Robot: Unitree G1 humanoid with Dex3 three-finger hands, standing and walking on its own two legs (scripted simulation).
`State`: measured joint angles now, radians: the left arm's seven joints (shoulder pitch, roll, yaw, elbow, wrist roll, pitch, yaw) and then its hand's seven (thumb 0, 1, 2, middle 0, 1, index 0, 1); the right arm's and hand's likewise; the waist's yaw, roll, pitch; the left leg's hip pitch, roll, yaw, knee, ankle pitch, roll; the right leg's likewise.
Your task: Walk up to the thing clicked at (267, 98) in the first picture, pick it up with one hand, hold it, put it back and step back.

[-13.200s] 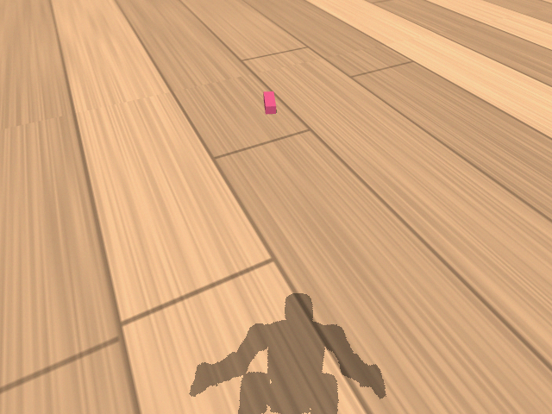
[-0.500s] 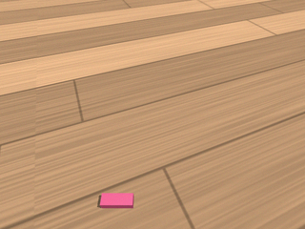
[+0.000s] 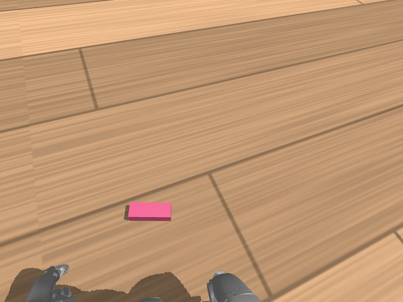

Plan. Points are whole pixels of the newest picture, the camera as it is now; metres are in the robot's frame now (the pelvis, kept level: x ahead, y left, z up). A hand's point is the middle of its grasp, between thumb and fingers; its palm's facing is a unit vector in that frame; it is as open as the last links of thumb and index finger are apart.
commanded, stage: walk up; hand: left
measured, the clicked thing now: (150, 211) +0.54 +0.18 -0.73
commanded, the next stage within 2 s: stand in 1.88 s
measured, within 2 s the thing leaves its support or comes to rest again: neither
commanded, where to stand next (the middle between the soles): +0.16 -0.05 m, yaw -1 degrees
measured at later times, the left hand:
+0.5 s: hand out of the picture -0.02 +0.23 -0.13, palm faces -0.07 -0.91 -0.40, open 7.4 cm
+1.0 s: hand out of the picture -0.19 +0.22 -0.15, palm faces -0.05 -0.93 -0.37, open 7.4 cm
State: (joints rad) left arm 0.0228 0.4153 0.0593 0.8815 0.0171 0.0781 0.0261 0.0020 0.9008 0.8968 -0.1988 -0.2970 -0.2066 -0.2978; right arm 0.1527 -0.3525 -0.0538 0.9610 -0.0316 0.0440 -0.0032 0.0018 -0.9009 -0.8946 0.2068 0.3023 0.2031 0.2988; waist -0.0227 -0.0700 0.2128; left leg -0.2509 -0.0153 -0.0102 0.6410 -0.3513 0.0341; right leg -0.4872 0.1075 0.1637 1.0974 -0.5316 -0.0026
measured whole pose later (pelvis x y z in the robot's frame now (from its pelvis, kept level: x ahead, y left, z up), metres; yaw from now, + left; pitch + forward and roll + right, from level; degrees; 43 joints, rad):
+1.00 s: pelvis -0.25 -0.05 +0.00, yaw -3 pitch -4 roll -2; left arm 0.26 0.37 0.07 0.94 0.04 0.01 -0.02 0.00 0.90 0.90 -0.20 -0.30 -0.21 -0.30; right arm 0.18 -0.40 -0.05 0.88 -0.03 0.02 -0.01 0.00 -0.90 -0.89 0.21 0.30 0.21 0.30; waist 0.02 0.03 0.10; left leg -0.34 0.04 -0.06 0.77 -0.44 0.00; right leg -0.19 0.04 0.04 0.60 -0.35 -0.01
